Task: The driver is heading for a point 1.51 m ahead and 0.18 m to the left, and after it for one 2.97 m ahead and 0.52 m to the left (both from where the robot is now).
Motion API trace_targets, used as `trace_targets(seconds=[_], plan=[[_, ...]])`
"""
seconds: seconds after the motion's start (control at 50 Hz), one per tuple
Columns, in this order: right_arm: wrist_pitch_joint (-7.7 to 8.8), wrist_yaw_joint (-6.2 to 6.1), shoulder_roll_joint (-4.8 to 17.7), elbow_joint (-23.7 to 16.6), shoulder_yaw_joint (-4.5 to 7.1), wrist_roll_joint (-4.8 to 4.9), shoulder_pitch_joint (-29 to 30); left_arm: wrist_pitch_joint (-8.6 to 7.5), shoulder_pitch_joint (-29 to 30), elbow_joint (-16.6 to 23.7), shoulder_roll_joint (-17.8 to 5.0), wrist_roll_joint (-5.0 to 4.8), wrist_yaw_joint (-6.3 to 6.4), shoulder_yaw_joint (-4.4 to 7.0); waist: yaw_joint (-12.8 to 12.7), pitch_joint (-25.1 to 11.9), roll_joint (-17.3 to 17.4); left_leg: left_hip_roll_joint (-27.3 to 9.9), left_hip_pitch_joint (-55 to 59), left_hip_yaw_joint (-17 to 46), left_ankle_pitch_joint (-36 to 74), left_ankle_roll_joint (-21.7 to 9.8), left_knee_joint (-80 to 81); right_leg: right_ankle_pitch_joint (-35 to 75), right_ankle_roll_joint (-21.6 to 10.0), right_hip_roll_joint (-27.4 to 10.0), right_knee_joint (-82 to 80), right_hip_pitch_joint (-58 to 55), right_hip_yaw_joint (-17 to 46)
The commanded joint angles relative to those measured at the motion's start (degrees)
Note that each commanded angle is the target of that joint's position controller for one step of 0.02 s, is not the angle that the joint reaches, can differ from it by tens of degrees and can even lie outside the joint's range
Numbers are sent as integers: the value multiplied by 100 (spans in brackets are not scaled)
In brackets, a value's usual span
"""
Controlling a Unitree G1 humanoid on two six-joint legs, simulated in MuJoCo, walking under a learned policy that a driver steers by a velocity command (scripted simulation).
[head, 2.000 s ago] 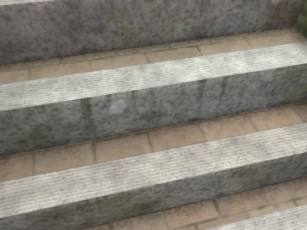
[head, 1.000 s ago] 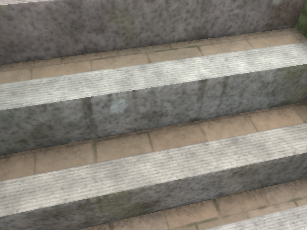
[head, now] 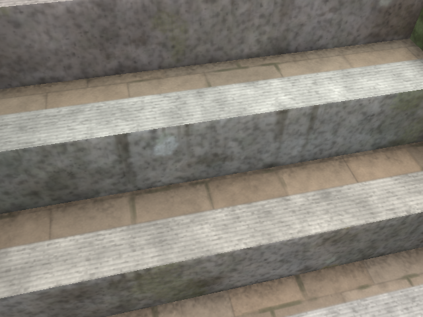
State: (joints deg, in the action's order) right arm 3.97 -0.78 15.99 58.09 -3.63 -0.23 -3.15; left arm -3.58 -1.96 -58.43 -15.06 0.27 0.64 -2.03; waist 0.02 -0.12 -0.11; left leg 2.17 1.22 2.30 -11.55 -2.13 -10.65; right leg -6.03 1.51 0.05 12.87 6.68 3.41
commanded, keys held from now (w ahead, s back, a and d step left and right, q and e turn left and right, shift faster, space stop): w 0.02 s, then no key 0.98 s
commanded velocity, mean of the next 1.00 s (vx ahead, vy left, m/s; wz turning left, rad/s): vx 0.13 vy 0.00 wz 0.00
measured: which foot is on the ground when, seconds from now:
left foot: down 0.00-1.00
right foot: down 0.00-1.00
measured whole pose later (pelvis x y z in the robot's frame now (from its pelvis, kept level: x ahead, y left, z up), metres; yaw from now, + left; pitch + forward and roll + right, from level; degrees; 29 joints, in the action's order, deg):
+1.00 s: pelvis -0.01 +0.00 -0.01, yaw -1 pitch +0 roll +0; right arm 2.6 -0.2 14.8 58.6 -0.1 -0.7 -15.9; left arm -0.9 -9.7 -62.3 -15.0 0.3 2.7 2.6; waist 0.3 0.0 -0.1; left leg 2.2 -5.3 0.7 -16.1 -2.1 -20.9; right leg -9.3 1.4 0.3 21.9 13.1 4.4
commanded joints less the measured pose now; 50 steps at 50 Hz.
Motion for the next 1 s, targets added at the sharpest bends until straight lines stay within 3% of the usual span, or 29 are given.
trace_targets(seconds=[0.02, 0.4, 0.58, 0.6, 0.66, 0.7, 1.0], plan=[[69, -18, 724, -302, 137, 3, 340, -72, 389, 320, -649, -3, 16, 119, 2, -426, 38, -892, -144, 451, 1592, 76, 33, 1362, -114, -655, 85, -353, 405], [-100, -45, 757, 29, 254, 0, -235, 99, -163, -82, -721, 18, 45, 230, -28, -189, 21, -831, -455, 396, 1302, 18, -396, 1346, -149, -610, 534, -176, 368], [-166, -89, 713, 118, 303, -2, -496, 164, -346, -243, -693, 29, 67, 263, -44, 6, 12, -777, -672, 465, 627, -24, -339, 910, -137, -563, 478, -31, 435], [-184, 17, 978, 140, 406, -133, -836, 135, -523, -286, -1063, 8, 101, 426, 66, -62, 87, -526, -730, 250, 422, -11, -388, 542, -190, -287, 481, 94, 292], [-174, 82, 713, 92, 403, -102, -884, 152, -503, -258, -821, 14, 166, 451, 45, 63, 102, -521, -1029, 257, 369, -24, -417, 501, -221, -283, 549, 125, 282], [-146, 77, 682, 56, 418, -82, -937, 166, -573, -252, -745, 23, 193, 473, 23, 9, 82, -532, -1089, 258, 493, -40, -473, 576, -248, -289, 622, 96, 284], [-80, 34, 580, -159, 490, -40, -1514, 237, -825, -201, -680, -1, 234, 588, 6, 42, 27, -523, -1235, 266, 564, -56, -588, 585, -285, -277, 795, 169, 365]])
